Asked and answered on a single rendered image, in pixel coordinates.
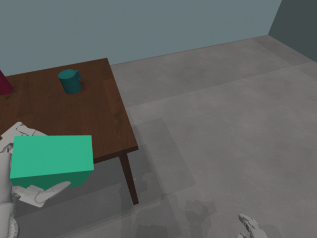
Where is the table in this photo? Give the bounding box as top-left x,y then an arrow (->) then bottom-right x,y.
0,58 -> 139,205

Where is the left robot hand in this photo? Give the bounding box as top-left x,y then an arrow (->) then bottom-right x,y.
0,122 -> 71,209

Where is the robot left forearm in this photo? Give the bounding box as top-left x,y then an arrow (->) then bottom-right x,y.
0,203 -> 20,238

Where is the right robot hand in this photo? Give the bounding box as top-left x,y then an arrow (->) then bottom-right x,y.
237,213 -> 267,238

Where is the sponge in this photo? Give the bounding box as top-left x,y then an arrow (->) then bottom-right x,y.
10,135 -> 94,191

